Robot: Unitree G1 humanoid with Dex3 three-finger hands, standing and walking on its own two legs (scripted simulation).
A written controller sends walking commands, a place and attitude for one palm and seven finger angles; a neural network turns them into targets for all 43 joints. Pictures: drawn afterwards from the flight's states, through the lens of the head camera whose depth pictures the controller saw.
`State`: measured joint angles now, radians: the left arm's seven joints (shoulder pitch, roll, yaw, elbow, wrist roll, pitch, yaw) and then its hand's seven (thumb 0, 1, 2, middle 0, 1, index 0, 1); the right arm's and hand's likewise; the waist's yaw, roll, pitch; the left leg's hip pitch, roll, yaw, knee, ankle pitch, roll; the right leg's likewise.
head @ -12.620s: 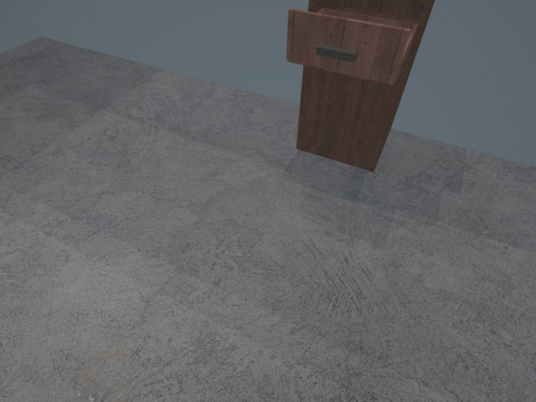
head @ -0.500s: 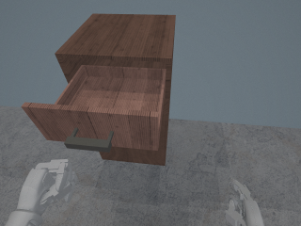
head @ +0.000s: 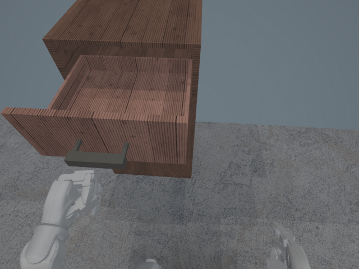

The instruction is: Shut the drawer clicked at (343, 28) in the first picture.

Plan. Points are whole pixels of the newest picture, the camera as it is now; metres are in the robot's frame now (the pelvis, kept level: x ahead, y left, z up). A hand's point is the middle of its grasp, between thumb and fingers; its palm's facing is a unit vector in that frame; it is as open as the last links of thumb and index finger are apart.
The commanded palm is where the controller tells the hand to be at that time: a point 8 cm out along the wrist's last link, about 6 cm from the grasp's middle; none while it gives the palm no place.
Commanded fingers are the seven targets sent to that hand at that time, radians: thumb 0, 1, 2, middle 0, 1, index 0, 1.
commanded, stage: bring the fist close to the handle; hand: left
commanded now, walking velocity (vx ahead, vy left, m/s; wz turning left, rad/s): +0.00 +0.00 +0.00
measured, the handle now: (99, 152) +0.38 +0.22 +0.02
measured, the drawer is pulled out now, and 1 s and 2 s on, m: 0.28 0.28 0.17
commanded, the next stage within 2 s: push the drawer shut in 0.72 s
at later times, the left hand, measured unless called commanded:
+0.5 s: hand (108, 191) +0.28 +0.17 +0.02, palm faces -0.06 -1.00 -0.06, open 3.3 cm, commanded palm +0.25 +0.23 +0.03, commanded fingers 0.00 0.90 0.90 -1.40 -1.60 -1.40 -1.60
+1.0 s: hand (108, 185) +0.29 +0.17 +0.02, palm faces -0.05 -1.00 -0.06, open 3.3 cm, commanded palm +0.28 +0.23 +0.03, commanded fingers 0.00 0.90 0.90 -1.40 -1.60 -1.40 -1.60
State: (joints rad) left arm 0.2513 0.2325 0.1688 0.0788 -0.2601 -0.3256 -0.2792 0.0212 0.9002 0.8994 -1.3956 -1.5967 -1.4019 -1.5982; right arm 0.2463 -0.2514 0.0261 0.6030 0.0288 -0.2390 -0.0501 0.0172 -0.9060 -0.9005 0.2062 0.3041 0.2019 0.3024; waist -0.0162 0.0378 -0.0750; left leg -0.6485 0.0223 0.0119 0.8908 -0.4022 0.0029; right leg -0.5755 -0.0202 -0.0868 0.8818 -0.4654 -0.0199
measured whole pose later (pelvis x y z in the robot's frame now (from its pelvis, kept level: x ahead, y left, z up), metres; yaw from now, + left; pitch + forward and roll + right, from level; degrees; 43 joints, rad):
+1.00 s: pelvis +0.00 -0.01 -0.02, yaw +0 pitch +15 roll -1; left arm 0.07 0.25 0.19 0.25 -0.25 -0.38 -0.27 0.02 0.90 0.90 -1.40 -1.60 -1.40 -1.60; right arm 0.23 -0.26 0.01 0.57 0.03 -0.13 -0.04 0.02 -0.91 -0.90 0.21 0.30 0.20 0.30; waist -0.03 0.03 -0.12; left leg -0.83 0.04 0.00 1.04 -0.46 -0.01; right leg -0.76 -0.01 -0.09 1.03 -0.53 -0.03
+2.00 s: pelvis -0.01 +0.00 -0.03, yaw -1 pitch +17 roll -2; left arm -0.47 0.33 0.27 0.77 -0.17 -0.40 -0.25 0.02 0.83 0.91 -1.40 -1.60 -1.40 -1.60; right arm 0.30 -0.26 0.02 0.63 0.02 -0.03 -0.02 0.01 -0.91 -0.90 0.21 0.30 0.20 0.30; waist -0.08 0.03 -0.11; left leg -0.91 0.04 0.01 1.05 -0.44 0.01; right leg -0.83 -0.01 -0.08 1.03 -0.49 -0.02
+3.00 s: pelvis -0.02 +0.01 -0.05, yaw -4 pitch +25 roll -4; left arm -0.98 0.55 0.42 1.20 -0.05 -0.38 -0.25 0.04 0.78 0.88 -1.40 -1.60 -1.40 -1.60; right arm 0.38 -0.27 0.05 0.64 -0.02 0.04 0.00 0.01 -0.91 -0.90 0.21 0.30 0.20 0.30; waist -0.20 0.04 -0.11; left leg -1.13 0.07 0.00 1.16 -0.47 0.02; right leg -1.04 0.02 -0.08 1.09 -0.49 -0.01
